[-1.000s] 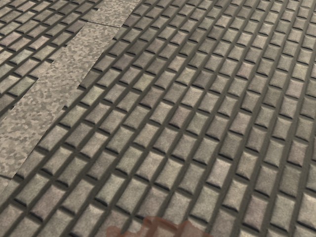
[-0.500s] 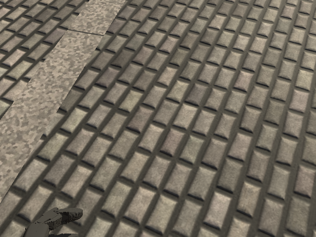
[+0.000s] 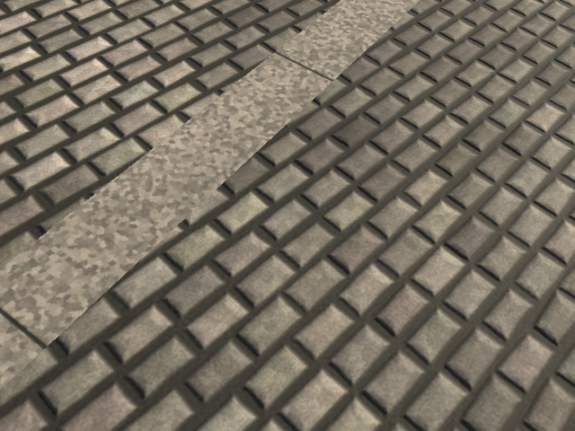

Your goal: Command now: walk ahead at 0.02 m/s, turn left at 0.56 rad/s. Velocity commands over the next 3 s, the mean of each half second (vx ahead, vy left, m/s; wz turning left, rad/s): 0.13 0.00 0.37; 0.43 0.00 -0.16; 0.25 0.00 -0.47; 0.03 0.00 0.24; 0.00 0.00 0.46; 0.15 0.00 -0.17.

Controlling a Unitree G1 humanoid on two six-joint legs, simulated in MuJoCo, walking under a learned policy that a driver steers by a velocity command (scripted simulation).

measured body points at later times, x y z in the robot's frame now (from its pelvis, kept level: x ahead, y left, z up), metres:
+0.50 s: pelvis +0.05 -0.03 +0.01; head +0.07 -0.04 +0.46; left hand +0.05 +0.26 -0.11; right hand +0.25 -0.27 -0.10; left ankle +0.06 +0.12 -0.68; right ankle +0.03 -0.15 -0.74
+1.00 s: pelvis +0.24 +0.07 +0.00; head +0.26 +0.08 +0.45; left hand +0.37 +0.35 -0.11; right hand +0.29 -0.21 -0.11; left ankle +0.16 +0.15 -0.74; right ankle +0.38 -0.09 -0.67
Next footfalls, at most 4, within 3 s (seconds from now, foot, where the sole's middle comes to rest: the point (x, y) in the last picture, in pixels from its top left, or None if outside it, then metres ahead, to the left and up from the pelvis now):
0.30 right None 0.07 -0.14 -0.78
0.70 left None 0.20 0.16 -0.78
1.20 right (289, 390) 0.54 -0.04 -0.78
1.66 left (192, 364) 0.60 0.19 -0.78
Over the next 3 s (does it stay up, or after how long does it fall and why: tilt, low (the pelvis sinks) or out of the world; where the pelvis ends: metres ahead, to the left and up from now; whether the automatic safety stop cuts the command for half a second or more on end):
stays up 0.59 0.11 -0.01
